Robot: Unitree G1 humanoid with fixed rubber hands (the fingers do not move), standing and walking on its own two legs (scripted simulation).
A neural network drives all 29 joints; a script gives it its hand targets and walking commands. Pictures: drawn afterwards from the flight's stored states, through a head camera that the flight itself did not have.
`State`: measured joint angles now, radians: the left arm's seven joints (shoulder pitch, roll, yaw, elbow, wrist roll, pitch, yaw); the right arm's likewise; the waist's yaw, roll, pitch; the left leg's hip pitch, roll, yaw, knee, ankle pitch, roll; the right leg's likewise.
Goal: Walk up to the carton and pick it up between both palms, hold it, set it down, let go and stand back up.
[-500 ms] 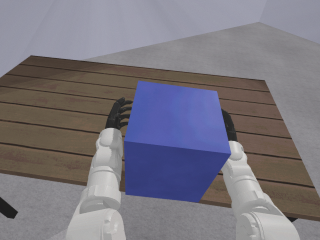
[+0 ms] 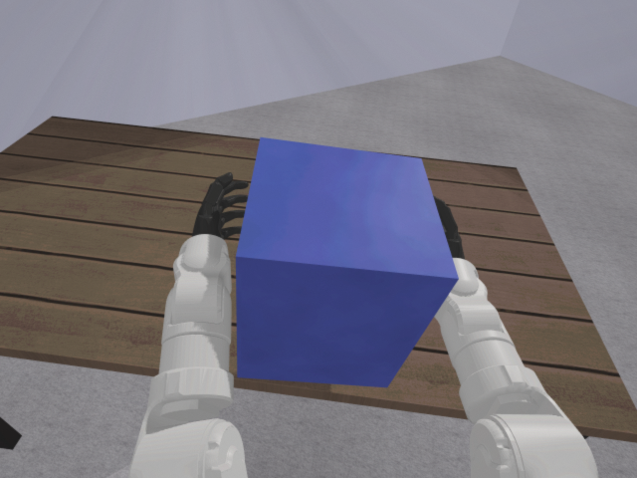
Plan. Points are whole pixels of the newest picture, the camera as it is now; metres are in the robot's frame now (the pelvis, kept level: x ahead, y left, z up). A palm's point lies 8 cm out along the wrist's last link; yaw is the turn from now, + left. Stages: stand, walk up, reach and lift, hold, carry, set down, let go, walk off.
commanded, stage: reach and lift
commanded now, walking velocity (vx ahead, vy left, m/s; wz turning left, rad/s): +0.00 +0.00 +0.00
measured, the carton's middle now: (327, 270) +0.37 +0.00 +0.10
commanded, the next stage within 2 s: hold in 1.76 s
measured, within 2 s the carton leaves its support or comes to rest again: neither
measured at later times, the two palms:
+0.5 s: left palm (212, 214) +0.35 +0.14 +0.20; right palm (471, 234) +0.35 -0.16 +0.18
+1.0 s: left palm (215, 201) +0.37 +0.13 +0.21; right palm (474, 225) +0.36 -0.17 +0.19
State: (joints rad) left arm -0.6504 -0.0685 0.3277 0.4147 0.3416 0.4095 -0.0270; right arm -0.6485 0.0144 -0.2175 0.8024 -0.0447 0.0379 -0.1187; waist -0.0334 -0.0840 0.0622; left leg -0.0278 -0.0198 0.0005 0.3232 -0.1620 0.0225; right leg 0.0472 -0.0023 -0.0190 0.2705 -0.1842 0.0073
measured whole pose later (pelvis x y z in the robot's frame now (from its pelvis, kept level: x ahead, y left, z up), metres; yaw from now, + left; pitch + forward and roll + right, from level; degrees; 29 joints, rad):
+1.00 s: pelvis -0.01 -0.01 +0.00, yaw +0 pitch -8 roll -1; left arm -0.73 -0.05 0.34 0.24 0.35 0.68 -0.03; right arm -0.75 -0.06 -0.08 0.68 0.16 0.28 -0.16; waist -0.09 -0.06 0.02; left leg -0.05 -0.01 0.00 0.33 -0.14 0.02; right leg 0.02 0.01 -0.02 0.27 -0.16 0.00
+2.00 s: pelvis -0.02 -0.02 +0.00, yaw +1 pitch -6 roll +0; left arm -0.87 0.04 0.36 0.35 0.32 0.79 -0.06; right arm -0.95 -0.08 -0.12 0.72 0.19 0.48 -0.21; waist -0.10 -0.07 -0.07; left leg -0.09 0.00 -0.03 0.33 -0.13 0.00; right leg -0.01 0.02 -0.05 0.30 -0.18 -0.02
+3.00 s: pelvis -0.01 -0.01 +0.00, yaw -1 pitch -6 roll +0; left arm -0.88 0.00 0.38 0.33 0.31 0.83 -0.02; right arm -0.98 -0.17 -0.01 0.73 0.31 0.52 -0.23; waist -0.07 0.01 -0.10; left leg -0.07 0.00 0.01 0.32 -0.15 0.01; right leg 0.00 0.02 -0.01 0.28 -0.17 -0.01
